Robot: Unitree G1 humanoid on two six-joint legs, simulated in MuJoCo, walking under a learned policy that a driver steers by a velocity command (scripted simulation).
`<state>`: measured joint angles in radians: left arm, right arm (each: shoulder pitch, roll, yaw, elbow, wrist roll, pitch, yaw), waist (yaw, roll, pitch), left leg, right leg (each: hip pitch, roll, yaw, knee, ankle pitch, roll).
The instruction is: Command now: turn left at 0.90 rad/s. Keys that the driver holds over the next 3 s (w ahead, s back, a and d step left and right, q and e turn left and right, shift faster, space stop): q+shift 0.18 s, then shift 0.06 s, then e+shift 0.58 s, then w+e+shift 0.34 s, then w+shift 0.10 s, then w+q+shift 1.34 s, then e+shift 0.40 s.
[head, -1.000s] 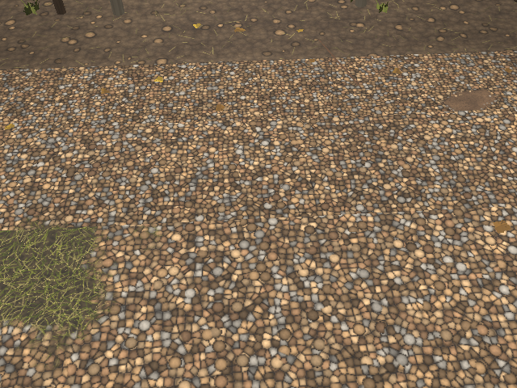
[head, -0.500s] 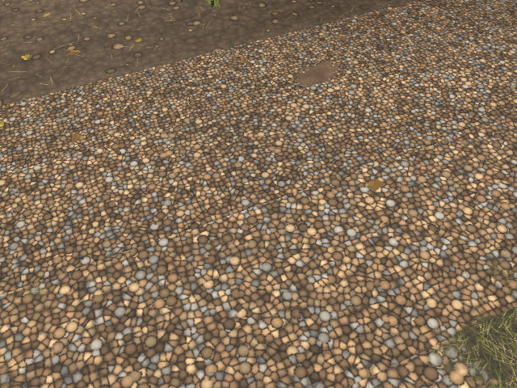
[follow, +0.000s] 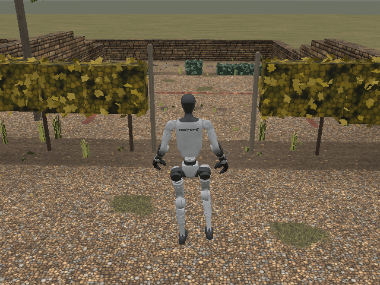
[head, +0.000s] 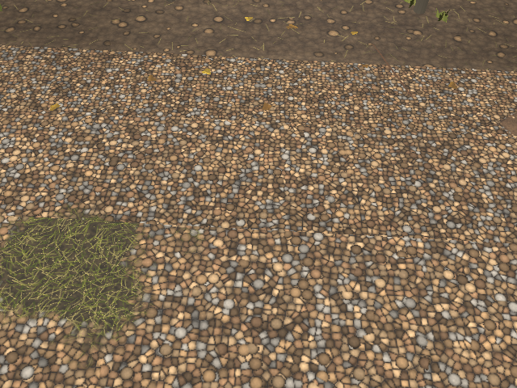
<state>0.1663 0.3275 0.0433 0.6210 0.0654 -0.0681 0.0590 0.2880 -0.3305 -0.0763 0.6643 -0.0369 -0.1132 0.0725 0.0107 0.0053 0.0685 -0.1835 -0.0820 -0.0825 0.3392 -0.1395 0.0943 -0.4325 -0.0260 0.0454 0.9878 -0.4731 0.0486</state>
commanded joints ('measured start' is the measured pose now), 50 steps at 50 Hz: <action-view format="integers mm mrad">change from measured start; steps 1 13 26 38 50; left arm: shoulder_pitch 62 -11 74 -40 -79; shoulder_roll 107 89 153 169 -1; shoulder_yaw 23 -24 26 57 -2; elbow -33 22 24 -71 -15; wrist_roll -14 -27 -37 -17 -24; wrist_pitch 9 -6 -39 -7 -26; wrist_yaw -9 -29 -120 -117 -170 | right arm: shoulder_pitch -83 17 -56 103 96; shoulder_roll -165 -172 -138 -57 -101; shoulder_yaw -34 -27 17 42 72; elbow -113 -157 -114 -23 -21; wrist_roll -11 7 -1 22 -41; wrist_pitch -15 6 79 71 -33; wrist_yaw -6 5 -84 -53 -120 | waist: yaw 61 -73 -8 -62 -101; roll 84 81 -97 -97 91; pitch -90 -128 -173 -122 17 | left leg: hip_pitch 21 148 -160 115 320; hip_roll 239 235 -6 -25 371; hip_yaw -295 -509 -68 103 40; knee -133 89 363 11 -208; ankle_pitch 188 304 -235 -68 -216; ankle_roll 186 170 -112 -127 45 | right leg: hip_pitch -34 -143 318 133 -475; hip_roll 0 10 -199 -36 -8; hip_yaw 53 39 460 452 53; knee -42 -248 -587 -652 79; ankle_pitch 124 139 603 433 381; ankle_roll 15 72 -387 -302 21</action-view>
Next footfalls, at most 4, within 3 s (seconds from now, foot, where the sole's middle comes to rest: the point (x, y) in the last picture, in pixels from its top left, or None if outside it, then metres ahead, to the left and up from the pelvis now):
0.36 right None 0.17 -0.13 -0.79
0.80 left None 0.08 0.11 -0.79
1.36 right None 0.26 -0.21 -0.79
1.80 left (348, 350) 0.64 -0.25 -0.96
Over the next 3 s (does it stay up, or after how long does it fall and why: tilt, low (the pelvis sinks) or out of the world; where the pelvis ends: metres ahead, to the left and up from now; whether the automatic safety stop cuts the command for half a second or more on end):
stays up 1.56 -0.18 -0.39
